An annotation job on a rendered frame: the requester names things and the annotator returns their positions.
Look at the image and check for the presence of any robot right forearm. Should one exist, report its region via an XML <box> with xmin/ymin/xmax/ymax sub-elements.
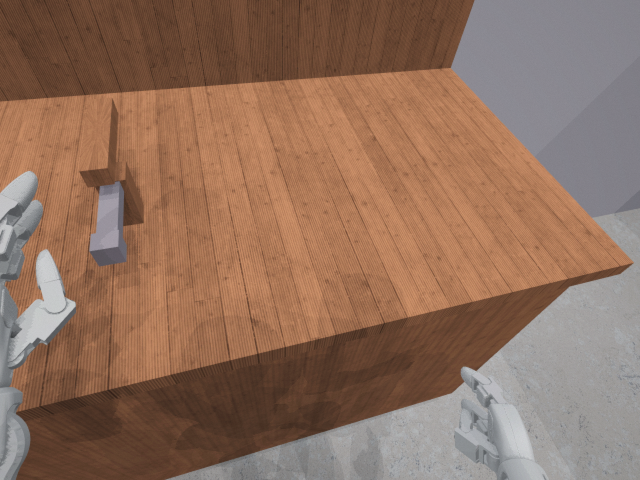
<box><xmin>497</xmin><ymin>458</ymin><xmax>549</xmax><ymax>480</ymax></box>

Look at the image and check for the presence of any left robot hand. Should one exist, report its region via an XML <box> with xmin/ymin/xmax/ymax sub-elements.
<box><xmin>0</xmin><ymin>171</ymin><xmax>76</xmax><ymax>388</ymax></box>

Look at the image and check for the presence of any right robot hand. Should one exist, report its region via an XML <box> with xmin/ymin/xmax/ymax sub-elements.
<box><xmin>455</xmin><ymin>367</ymin><xmax>535</xmax><ymax>476</ymax></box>

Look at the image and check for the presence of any tap lever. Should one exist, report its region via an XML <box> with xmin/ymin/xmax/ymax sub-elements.
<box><xmin>89</xmin><ymin>181</ymin><xmax>127</xmax><ymax>266</ymax></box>

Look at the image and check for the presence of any robot left forearm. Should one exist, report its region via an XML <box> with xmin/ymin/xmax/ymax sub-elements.
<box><xmin>0</xmin><ymin>387</ymin><xmax>30</xmax><ymax>480</ymax></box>

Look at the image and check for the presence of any counter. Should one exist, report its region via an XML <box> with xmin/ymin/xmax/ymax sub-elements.
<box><xmin>0</xmin><ymin>0</ymin><xmax>634</xmax><ymax>480</ymax></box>

